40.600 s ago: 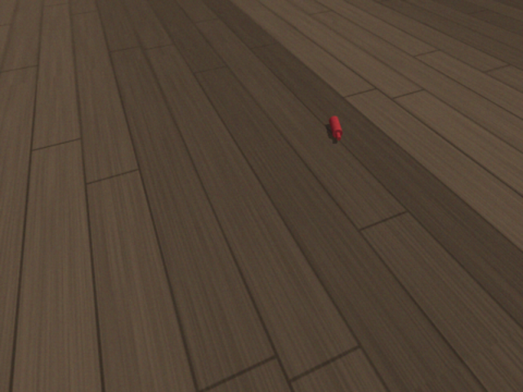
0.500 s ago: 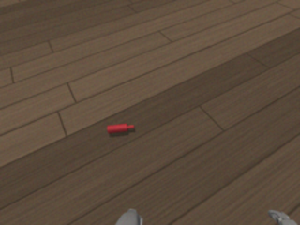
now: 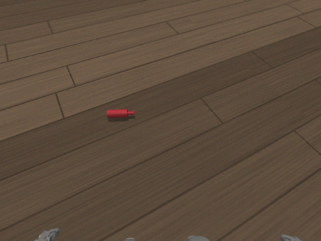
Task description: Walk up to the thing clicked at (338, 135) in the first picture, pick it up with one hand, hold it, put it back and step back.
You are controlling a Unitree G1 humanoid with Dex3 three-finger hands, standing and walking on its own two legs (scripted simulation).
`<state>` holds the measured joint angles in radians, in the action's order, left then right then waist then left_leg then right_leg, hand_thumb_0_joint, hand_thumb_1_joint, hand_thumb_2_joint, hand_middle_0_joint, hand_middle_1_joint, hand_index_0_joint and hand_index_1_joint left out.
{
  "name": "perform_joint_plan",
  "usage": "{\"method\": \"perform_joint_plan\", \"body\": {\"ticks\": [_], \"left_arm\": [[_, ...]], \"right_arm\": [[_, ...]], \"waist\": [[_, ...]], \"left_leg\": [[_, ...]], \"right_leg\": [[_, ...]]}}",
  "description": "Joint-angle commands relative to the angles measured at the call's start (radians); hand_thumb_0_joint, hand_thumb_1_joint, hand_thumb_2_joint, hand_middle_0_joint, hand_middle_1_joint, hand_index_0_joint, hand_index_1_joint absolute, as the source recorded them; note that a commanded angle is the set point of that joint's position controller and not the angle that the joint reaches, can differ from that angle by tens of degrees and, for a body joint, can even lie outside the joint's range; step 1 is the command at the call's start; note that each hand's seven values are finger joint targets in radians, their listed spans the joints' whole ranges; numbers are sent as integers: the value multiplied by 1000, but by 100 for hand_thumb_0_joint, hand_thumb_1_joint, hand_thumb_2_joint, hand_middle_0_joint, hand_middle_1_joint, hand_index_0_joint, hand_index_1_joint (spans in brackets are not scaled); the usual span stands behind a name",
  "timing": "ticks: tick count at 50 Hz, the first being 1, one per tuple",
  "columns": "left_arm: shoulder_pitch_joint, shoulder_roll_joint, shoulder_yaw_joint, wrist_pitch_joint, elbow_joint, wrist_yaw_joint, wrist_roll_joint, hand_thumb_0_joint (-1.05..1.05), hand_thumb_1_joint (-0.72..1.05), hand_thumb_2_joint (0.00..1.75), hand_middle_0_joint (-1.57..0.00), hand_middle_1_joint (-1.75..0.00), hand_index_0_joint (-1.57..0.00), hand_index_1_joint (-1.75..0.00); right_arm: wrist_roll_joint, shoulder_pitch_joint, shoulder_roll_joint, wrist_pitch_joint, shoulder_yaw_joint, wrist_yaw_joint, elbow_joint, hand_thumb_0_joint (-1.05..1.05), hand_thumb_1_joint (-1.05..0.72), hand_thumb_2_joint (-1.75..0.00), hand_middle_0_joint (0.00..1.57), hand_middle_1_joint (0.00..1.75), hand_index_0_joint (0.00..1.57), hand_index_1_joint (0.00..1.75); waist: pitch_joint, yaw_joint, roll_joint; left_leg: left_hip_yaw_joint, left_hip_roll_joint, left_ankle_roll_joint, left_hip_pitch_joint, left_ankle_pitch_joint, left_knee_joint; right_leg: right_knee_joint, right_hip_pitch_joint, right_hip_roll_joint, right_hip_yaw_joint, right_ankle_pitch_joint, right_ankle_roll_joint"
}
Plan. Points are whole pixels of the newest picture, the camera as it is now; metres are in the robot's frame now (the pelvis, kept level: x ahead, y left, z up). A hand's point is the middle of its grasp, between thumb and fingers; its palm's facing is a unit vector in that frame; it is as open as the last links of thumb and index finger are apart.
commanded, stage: step back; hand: left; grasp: from above
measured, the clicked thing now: (120, 113) +1.04 +0.30 -0.73
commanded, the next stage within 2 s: stand in 1.26 s
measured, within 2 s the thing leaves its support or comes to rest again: neither
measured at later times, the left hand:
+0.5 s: hand out of the picture -0.07 +0.28 -0.14, palm faces +0.09 -0.89 -0.44, open 7.4 cm
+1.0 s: hand out of the picture -0.04 +0.23 -0.13, palm faces +0.12 -0.92 -0.38, open 7.4 cm
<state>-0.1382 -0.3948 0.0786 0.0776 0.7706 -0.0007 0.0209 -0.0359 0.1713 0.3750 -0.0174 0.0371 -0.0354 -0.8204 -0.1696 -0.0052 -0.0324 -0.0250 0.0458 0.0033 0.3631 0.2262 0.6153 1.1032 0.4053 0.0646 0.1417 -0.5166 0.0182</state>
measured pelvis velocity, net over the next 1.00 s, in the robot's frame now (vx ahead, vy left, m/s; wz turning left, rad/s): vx -0.06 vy -0.03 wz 0.09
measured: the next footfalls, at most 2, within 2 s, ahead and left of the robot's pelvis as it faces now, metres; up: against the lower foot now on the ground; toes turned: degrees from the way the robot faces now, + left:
right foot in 0.08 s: -0.02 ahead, -0.16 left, +0.00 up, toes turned +2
left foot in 0.42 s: -0.08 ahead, +0.11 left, +0.00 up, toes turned +1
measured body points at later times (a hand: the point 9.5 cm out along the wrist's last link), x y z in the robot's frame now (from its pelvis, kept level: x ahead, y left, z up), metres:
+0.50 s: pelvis -0.12 -0.02 -0.01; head -0.11 -0.02 +0.44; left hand -0.08 +0.33 -0.11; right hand -0.07 -0.33 -0.13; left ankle -0.12 +0.11 -0.73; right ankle -0.07 -0.15 -0.71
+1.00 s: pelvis -0.06 -0.03 +0.01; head -0.04 -0.05 +0.45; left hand -0.05 +0.28 -0.11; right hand +0.04 -0.34 -0.13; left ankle -0.03 +0.12 -0.69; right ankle -0.04 -0.14 -0.73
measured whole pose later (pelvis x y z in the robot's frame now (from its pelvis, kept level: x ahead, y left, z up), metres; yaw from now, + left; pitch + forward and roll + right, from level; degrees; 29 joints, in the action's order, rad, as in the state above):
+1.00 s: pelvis -0.06 -0.03 +0.01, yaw +5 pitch -3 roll +0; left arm -0.24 -0.34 0.05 -0.07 0.96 0.01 0.03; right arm -0.03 0.23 0.40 0.00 0.06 0.01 -0.96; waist -0.10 -0.04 0.05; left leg -0.08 0.01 0.01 0.42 0.40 0.86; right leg 0.56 0.22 -0.01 -0.08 -0.29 -0.03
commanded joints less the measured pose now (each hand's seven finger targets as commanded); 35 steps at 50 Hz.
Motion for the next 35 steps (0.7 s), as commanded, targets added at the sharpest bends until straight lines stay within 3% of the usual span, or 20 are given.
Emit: {"method": "perform_joint_plan", "body": {"ticks": [1,4,5,6,7,8,10,11,14,17,19,21,22,23,24,25,27,28,32,35], "left_arm": [[-30,-155,42,-59,-54,-15,0,0,90,90,-20,-30,-20,-30],[-174,-170,52,-78,54,-21,8,0,90,90,-20,-30,-20,-30],[-172,-238,69,-84,58,-22,24,0,90,90,-20,-30,-20,-30],[-100,-350,95,-82,18,-18,28,0,90,90,-20,-30,-20,-30],[-13,-412,100,-80,-9,-23,32,0,90,90,-20,-30,-20,-30],[71,-372,92,-83,-21,-29,26,0,90,90,-20,-30,-20,-30],[97,-269,66,-94,-11,-31,23,0,90,90,-20,-30,-20,-30],[67,-251,67,-97,10,-31,20,0,90,90,-20,-30,-20,-30],[-42,-271,78,-112,36,-27,28,0,90,90,-20,-30,-20,-30],[-58,-273,89,-114,48,-22,31,0,90,90,-20,-30,-20,-30],[-42,-287,84,-106,48,-13,27,0,90,90,-20,-30,-20,-30],[-22,-265,65,-91,51,-9,25,0,90,90,-20,-30,-20,-30],[-43,-205,43,-85,56,-9,24,0,90,90,-20,-30,-20,-30],[-56,-130,22,-83,42,-9,7,0,90,90,-20,-30,-20,-30],[28,-200,40,-91,46,-16,5,0,90,90,-20,-30,-20,-30],[78,-265,55,-98,54,-12,13,0,90,90,-20,-30,-20,-30],[-18,-224,46,-108,92,6,-5,0,90,90,-20,-30,-20,-30],[-46,-209,42,-111,101,12,-1,0,90,90,-20,-30,-20,-30],[-38,-196,44,-110,107,25,3,0,90,90,-20,-30,-20,-30],[-94,-183,47,-122,131,20,3,0,90,90,-20,-30,-20,-30]], "right_arm": [[-5,33,263,6,76,-2,63,0,-90,-90,20,30,20,30],[12,-32,258,-24,67,14,67,0,-90,-90,20,30,20,30],[17,-38,194,-25,51,15,82,0,-90,-90,20,30,20,30],[17,-39,167,-24,45,7,108,0,-90,-90,20,30,20,30],[14,-74,227,-32,73,-4,91,0,-90,-90,20,30,20,30],[23,-36,258,-32,87,2,62,0,-90,-90,20,30,20,30],[27,-5,246,-26,75,17,15,0,-90,-90,20,30,20,30],[24,18,215,-24,66,19,2,0,-90,-90,20,30,20,30],[9,17,229,-9,67,32,1,0,-90,-90,20,30,20,30],[-3,8,221,8,65,43,-7,0,-90,-90,20,30,20,30],[-4,27,215,20,66,53,-24,0,-90,-90,20,30,20,30],[-5,133,213,31,82,54,-78,0,-90,-90,20,30,20,30],[-12,179,233,36,98,50,-108,0,-90,-90,20,30,20,30],[-29,179,291,38,112,45,-98,0,-90,-90,20,30,20,30],[-23,151,384,39,118,46,-65,0,-90,-90,20,30,20,30],[-8,105,386,41,121,49,-59,0,-90,-90,20,30,20,30],[-16,5,274,54,87,44,-43,0,-90,-90,20,30,20,30],[-11,10,254,61,85,42,-41,0,-90,-90,20,30,20,30],[-9,72,282,59,99,45,-55,0,-90,-90,20,30,20,30],[0,19,267,44,91,46,-40,0,-90,-90,20,30,20,30]], "waist": [[276,41,247],[306,-37,186],[249,-35,12],[191,-30,-174],[116,-60,-218],[54,-11,-179],[38,26,-39],[51,21,-68],[92,-38,-111],[132,-62,-185],[135,-47,-202],[164,17,-128],[177,32,36],[154,26,252],[79,65,226],[-32,55,168],[-16,-14,104],[16,-13,127],[65,27,214],[102,-23,219]], "left_leg": [[-143,156,213,-279,-381,-44],[-93,107,141,-98,-130,95],[-78,3,79,129,114,214],[-68,-117,17,243,349,339],[-172,-81,-1,114,384,503],[-205,-47,3,52,324,545],[-171,-123,-1,144,207,567],[-168,-133,-12,161,180,552],[-137,-103,-32,213,179,432],[-95,-56,-37,189,288,211],[-39,-39,-16,39,367,23],[9,-75,24,-227,192,-230],[-69,-61,34,-349,206,-264],[-430,132,99,-392,452,-365],[-692,285,215,-190,732,-450],[-692,321,264,7,807,-499],[-417,183,190,-57,503,-408],[-337,145,165,-122,402,-374],[-290,151,174,-91,397,-355],[-203,129,150,13,371,-257]], "right_leg": [[-397,-37,-37,-120,30,9],[-719,-279,-29,-142,270,-24],[-710,-306,-143,109,177,-67],[-795,-158,-367,383,25,-175],[-875,128,-505,530,-77,-297],[-883,216,-490,474,-144,-277],[-751,45,-306,178,57,-197],[-741,3,-260,122,37,-165],[-756,-149,-250,181,-190,-164],[-767,-255,-321,222,-260,-199],[-758,-172,-337,188,-212,-205],[-636,-47,-257,50,-111,-144],[-462,61,-179,-39,-122,-104],[-209,272,-67,-161,-85,-43],[-160,308,-66,-120,-64,-31],[-110,213,-108,-66,-54,-39],[-173,152,-118,-75,85,-38],[-203,158,-107,-113,108,-43],[-334,27,-92,-163,98,-25],[-521,-186,-63,-193,193,-44]]}}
